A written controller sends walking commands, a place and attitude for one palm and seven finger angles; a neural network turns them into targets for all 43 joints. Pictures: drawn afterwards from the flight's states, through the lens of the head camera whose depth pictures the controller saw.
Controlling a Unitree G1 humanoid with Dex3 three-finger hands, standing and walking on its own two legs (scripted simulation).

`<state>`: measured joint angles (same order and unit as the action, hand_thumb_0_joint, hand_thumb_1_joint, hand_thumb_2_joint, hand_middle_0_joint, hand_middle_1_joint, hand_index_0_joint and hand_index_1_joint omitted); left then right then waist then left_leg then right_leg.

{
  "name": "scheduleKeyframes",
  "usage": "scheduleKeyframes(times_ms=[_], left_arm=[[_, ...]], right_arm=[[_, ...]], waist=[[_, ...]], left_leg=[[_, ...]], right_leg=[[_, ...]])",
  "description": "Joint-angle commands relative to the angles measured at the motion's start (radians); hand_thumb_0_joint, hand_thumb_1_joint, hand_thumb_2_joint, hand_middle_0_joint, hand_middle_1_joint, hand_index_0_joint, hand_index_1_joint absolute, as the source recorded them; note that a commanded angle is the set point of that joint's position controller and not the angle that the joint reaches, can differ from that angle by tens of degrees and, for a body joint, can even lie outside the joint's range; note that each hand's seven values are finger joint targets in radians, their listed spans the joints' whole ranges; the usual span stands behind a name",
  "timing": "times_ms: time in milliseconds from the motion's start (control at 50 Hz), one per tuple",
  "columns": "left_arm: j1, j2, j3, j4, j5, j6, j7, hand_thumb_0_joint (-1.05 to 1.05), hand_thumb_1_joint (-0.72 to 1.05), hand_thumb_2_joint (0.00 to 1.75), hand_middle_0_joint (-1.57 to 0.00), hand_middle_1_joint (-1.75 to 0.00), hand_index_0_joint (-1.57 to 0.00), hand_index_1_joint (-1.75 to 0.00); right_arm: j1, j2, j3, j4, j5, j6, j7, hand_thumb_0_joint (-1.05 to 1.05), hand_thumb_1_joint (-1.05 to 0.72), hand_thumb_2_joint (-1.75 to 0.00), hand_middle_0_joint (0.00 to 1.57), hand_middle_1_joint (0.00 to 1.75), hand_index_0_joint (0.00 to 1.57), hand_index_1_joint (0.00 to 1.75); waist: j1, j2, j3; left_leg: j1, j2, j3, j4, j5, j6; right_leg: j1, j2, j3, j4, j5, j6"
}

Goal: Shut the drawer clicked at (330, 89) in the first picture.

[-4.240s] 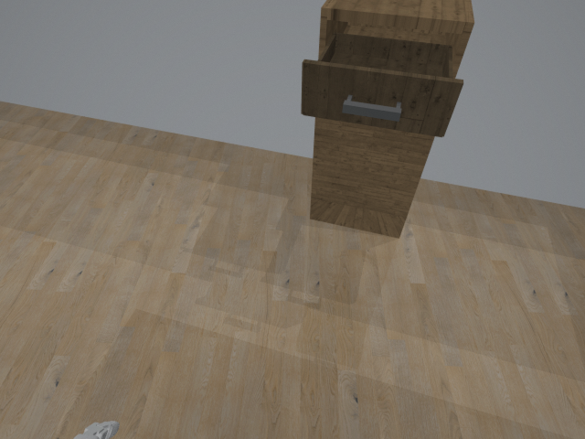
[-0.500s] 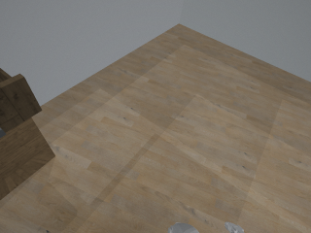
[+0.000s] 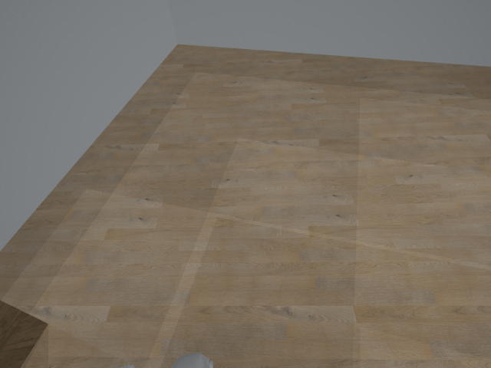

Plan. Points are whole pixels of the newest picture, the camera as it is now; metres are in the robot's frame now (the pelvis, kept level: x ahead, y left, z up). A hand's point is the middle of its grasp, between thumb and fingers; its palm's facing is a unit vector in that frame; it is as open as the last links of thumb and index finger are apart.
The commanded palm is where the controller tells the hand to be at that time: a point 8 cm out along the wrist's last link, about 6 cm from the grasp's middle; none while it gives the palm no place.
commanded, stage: walk to a spot facing it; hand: left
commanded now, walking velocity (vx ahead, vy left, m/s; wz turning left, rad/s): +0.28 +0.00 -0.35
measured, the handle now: out of the picture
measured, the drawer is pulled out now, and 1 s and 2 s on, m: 0.29 0.29 0.29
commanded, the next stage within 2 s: turn to face it in 0.70 s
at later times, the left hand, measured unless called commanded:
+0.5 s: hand out of the picture +0.15 +0.26 -0.19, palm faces -0.14 -0.98 -0.15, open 7.3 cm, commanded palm none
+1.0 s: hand (218, 251) +0.39 +0.09 -0.16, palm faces -0.48 -0.85 -0.22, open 7.3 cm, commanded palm none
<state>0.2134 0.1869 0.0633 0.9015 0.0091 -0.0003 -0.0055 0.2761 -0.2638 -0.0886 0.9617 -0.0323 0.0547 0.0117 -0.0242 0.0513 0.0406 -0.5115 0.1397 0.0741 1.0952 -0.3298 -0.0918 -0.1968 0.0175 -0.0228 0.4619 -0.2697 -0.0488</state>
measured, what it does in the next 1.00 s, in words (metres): walks ahead, turning right: left foot, then right foot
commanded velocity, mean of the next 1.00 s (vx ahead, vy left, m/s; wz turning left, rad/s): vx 0.08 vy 0.00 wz -0.26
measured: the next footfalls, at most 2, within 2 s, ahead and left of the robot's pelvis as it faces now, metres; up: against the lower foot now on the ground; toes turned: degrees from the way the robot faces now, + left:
left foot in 0.34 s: +0.21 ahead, +0.14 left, +0.00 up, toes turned -4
right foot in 0.90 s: +0.19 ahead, -0.10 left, +0.00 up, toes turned -33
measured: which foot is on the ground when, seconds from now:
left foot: up 0.00-0.32, down 0.34-0.92, up 0.94-1.00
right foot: down 0.00-0.36, up 0.38-0.88, down 0.90-1.00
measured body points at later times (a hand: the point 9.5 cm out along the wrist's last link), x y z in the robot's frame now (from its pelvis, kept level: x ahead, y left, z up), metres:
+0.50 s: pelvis +0.13 +0.07 +0.00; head +0.16 +0.10 +0.44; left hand +0.16 +0.31 -0.18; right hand +0.18 -0.18 -0.12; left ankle +0.17 +0.14 -0.74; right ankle +0.04 -0.06 -0.65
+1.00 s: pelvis +0.18 +0.01 -0.02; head +0.20 -0.02 +0.43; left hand +0.41 +0.14 -0.14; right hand +0.02 -0.16 -0.18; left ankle +0.18 +0.15 -0.71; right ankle +0.15 -0.08 -0.74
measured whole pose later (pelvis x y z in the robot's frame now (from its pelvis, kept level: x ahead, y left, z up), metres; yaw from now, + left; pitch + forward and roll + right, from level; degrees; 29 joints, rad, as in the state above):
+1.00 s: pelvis +0.18 +0.01 -0.02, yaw -25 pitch -1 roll +0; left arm 0.06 0.15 0.03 0.93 0.02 -0.02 0.01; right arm 0.37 -0.17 -0.05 1.07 0.00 0.04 -0.02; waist -0.09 0.05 0.08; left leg -0.30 0.14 0.15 0.90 -0.56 -0.04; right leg -0.30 -0.03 -0.15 0.62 -0.31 -0.05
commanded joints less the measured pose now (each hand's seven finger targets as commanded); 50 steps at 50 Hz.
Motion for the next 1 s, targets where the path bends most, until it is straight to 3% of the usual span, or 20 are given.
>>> scheduleKeyframes(times_ms=[0, 200, 240, 280, 300, 320, 340, 360, 400, 440, 500, 560, 680, 800, 840, 860, 880, 900, 920, 980], left_arm=[[0.093, 0.183, 0.043, -0.025, 0.004, -0.039, 0.007, 0.00, 0.90, 0.90, -0.20, -0.30, -0.20, -0.30], [0.178, 0.174, 0.037, 0.034, 0.017, -0.054, 0.017, 0.00, 0.90, 0.90, -0.20, -0.30, -0.20, -0.30], [0.160, 0.180, 0.042, 0.037, 0.021, -0.051, 0.021, 0.00, 0.90, 0.90, -0.20, -0.30, -0.20, -0.30], [0.118, 0.177, 0.045, 0.035, 0.014, -0.045, 0.018, 0.00, 0.90, 0.90, -0.20, -0.30, -0.20, -0.30], [0.106, 0.152, 0.045, 0.031, 0.008, -0.043, 0.015, 0.00, 0.90, 0.90, -0.20, -0.30, -0.20, -0.30], [0.141, 0.096, 0.040, 0.022, -0.006, -0.037, 0.004, 0.00, 0.90, 0.90, -0.20, -0.30, -0.20, -0.30], [0.141, 0.078, 0.031, 0.005, -0.004, -0.037, -0.001, 0.00, 0.90, 0.90, -0.20, -0.30, -0.20, -0.30], [0.119, 0.103, 0.041, 0.004, 0.008, -0.031, -0.003, 0.00, 0.90, 0.90, -0.20, -0.30, -0.20, -0.30], [0.113, 0.094, 0.049, 0.038, 0.021, -0.014, -0.015, 0.00, 0.90, 0.90, -0.20, -0.30, -0.20, -0.30], [0.141, 0.076, 0.048, 0.053, 0.019, 0.007, -0.026, 0.00, 0.90, 0.90, -0.20, -0.30, -0.20, -0.30], [0.150, 0.053, 0.046, 0.054, 0.016, 0.029, -0.018, 0.00, 0.90, 0.90, -0.20, -0.30, -0.20, -0.30], [0.102, 0.035, 0.048, 0.029, 0.019, 0.044, -0.017, 0.00, 0.90, 0.90, -0.20, -0.30, -0.20, -0.30], [-0.042, 0.035, 0.033, -0.032, 0.019, 0.054, -0.021, 0.00, 0.90, 0.90, -0.20, -0.30, -0.20, -0.30], [-0.136, 0.035, 0.020, -0.077, 0.019, 0.035, -0.013, 0.00, 0.90, 0.90, -0.20, -0.30, -0.20, -0.30], [-0.055, 0.045, 0.017, -0.048, 0.024, 0.013, 0.001, 0.00, 0.90, 0.90, -0.20, -0.30, -0.20, -0.30], [0.038, 0.074, 0.019, -0.012, 0.028, -0.005, 0.007, 0.00, 0.90, 0.90, -0.20, -0.30, -0.20, -0.30], [0.121, 0.167, 0.032, 0.020, 0.033, -0.026, 0.025, 0.00, 0.90, 0.90, -0.20, -0.30, -0.20, -0.30], [0.149, 0.203, 0.022, 0.046, 0.007, -0.035, 0.029, 0.00, 0.90, 0.90, -0.20, -0.30, -0.20, -0.30], [0.080, 0.182, 0.009, 0.039, 0.005, -0.035, 0.033, 0.00, 0.90, 0.90, -0.20, -0.30, -0.20, -0.30], [-0.027, 0.133, 0.001, 0.031, 0.007, -0.027, 0.046, 0.00, 0.90, 0.90, -0.20, -0.30, -0.20, -0.30]], right_arm=[[-0.077, -0.056, -0.009, -0.103, -0.005, -0.049, 0.002, 0.00, -0.90, -0.90, 0.20, 0.30, 0.20, 0.30], [-0.217, -0.018, 0.009, -0.159, 0.008, -0.084, 0.005, 0.00, -0.90, -0.90, 0.20, 0.30, 0.20, 0.30], [-0.199, -0.012, 0.010, -0.158, 0.015, -0.096, 0.001, 0.00, -0.90, -0.90, 0.20, 0.30, 0.20, 0.30], [-0.088, -0.018, 0.010, -0.120, 0.016, -0.106, -0.011, 0.00, -0.90, -0.90, 0.20, 0.30, 0.20, 0.30], [0.035, -0.059, 0.003, -0.080, 0.014, -0.114, -0.025, 0.00, -0.90, -0.90, 0.20, 0.30, 0.20, 0.30], [0.152, -0.172, -0.019, -0.052, 0.000, -0.123, -0.037, 0.00, -0.90, -0.90, 0.20, 0.30, 0.20, 0.30], [0.196, -0.220, -0.023, -0.055, 0.007, -0.111, -0.038, 0.00, -0.90, -0.90, 0.20, 0.30, 0.20, 0.30], [0.151, -0.188, -0.010, -0.075, 0.005, -0.100, -0.038, 0.00, -0.90, -0.90, 0.20, 0.30, 0.20, 0.30], [0.001, -0.075, 0.021, -0.102, 0.007, -0.108, -0.042, 0.00, -0.90, -0.90, 0.20, 0.30, 0.20, 0.30], [-0.039, -0.033, 0.035, -0.096, 0.012, -0.114, -0.049, 0.00, -0.90, -0.90, 0.20, 0.30, 0.20, 0.30], [0.023, -0.024, 0.033, -0.067, 0.016, -0.118, -0.057, 0.00, -0.90, -0.90, 0.20, 0.30, 0.20, 0.30], [0.041, -0.015, 0.018, -0.058, 0.013, -0.111, -0.057, 0.00, -0.90, -0.90, 0.20, 0.30, 0.20, 0.30], [0.083, -0.043, 0.011, -0.031, 0.007, -0.095, -0.050, 0.00, -0.90, -0.90, 0.20, 0.30, 0.20, 0.30], [0.121, -0.071, -0.002, -0.004, -0.002, -0.077, -0.039, 0.00, -0.90, -0.90, 0.20, 0.30, 0.20, 0.30], [0.128, -0.062, 0.002, 0.014, 0.004, -0.076, -0.036, 0.00, -0.90, -0.90, 0.20, 0.30, 0.20, 0.30], [0.129, -0.050, 0.009, 0.019, 0.014, -0.079, -0.032, 0.00, -0.90, -0.90, 0.20, 0.30, 0.20, 0.30], [0.149, 0.020, 0.027, 0.010, 0.027, -0.079, -0.026, 0.00, -0.90, -0.90, 0.20, 0.30, 0.20, 0.30], [0.121, 0.054, 0.043, -0.006, 0.034, -0.065, -0.035, 0.00, -0.90, -0.90, 0.20, 0.30, 0.20, 0.30], [0.119, 0.042, 0.040, 0.004, 0.033, -0.054, -0.042, 0.00, -0.90, -0.90, 0.20, 0.30, 0.20, 0.30], [0.094, 0.051, 0.038, 0.049, 0.025, -0.029, -0.036, 0.00, -0.90, -0.90, 0.20, 0.30, 0.20, 0.30]], waist=[[0.045, -0.186, 0.004], [0.078, -0.177, 0.041], [0.065, -0.174, 0.026], [0.011, -0.171, 0.009], [-0.040, -0.090, -0.046], [-0.071, 0.169, -0.157], [-0.069, 0.290, -0.162], [-0.062, 0.169, -0.093], [0.004, 0.116, 0.023], [0.044, 0.116, 0.016], [0.043, 0.095, -0.053], [0.040, 0.075, -0.047], [0.009, 0.100, -0.003], [-0.029, 0.133, 0.000], [0.011, 0.076, -0.056], [0.057, 0.002, -0.125], [0.081, -0.228, -0.237], [0.078, -0.275, -0.303], [0.055, -0.206, -0.255], [0.027, -0.219, -0.115]], left_leg=[[-0.150, 0.000, -0.031, -0.025, 0.072, -0.011], [-0.093, -0.046, -0.036, -0.288, 0.020, 0.015], [0.028, -0.062, -0.038, -0.401, -0.016, 0.029], [0.265, -0.101, -0.006, -0.567, 0.095, 0.037], [0.459, -0.078, -0.030, -0.662, 0.138, 0.042], [0.657, 0.177, -0.308, -0.735, 0.088, 0.101], [0.654, 0.370, -0.509, -0.824, 0.082, 0.179], [0.527, 0.386, -0.509, -0.857, 0.024, 0.228], [0.317, 0.281, -0.299, -0.891, 0.040, 0.169], [0.302, 0.213, -0.120, -0.862, 0.285, 0.137], [0.379, 0.195, 0.000, -0.790, 0.627, 0.145], [0.417, 0.202, 0.049, -0.772, 0.677, 0.172], [0.459, 0.224, 0.104, -0.750, 0.664, 0.200], [0.437, 0.246, 0.121, -0.683, 0.648, 0.205], [0.402, 0.218, 0.119, -0.565, 0.696, 0.172], [0.343, 0.174, 0.151, -0.440, 0.635, 0.128], [0.125, 0.072, 0.188, -0.240, 0.198, 0.070], [0.081, -0.010, 0.079, -0.136, -0.322, 0.039], [0.104, 0.003, -0.010, -0.128, -0.332, 0.049], [0.062, -0.012, -0.034, -0.027, -0.217, 0.034]], right_leg=[[0.103, -0.227, 0.277, -0.246, 0.031, -0.110], [0.131, -0.253, 0.363, -0.223, 0.147, -0.152], [0.096, -0.253, 0.369, -0.169, 0.216, -0.138], [-0.027, -0.182, 0.324, -0.073, 0.221, -0.091], [-0.105, -0.106, 0.275, 0.089, 0.220, -0.055], [-0.275, 0.025, 0.157, 0.366, -0.063, 0.000], [-0.408, 0.040, 0.062, 0.617, -0.325, 0.038], [-0.419, -0.019, 0.085, 0.723, -0.312, 0.040], [-0.390, -0.072, 0.066, 0.775, -0.165, 0.054], [-0.358, -0.090, 0.046, 0.782, -0.060, 0.074], [-0.360, -0.077, 0.033, 0.799, -0.029, 0.094], [-0.411, -0.085, 0.015, 0.759, 0.000, 0.107], [-0.413, -0.104, -0.037, 0.564, -0.004, 0.110], [-0.256, -0.074, -0.081, 0.301, -0.096, 0.072], [-0.078, -0.046, -0.092, 0.109, 0.013, 0.054], [0.092, -0.078, -0.058, -0.020, 0.199, 0.045], [0.342, -0.315, 0.174, -0.030, 0.564, -0.020], [0.344, -0.454, 0.247, 0.005, 0.914, -0.134], [0.255, -0.434, 0.150, -0.017, 0.866, -0.171], [0.129, -0.375, 0.065, -0.068, 0.737, -0.122]])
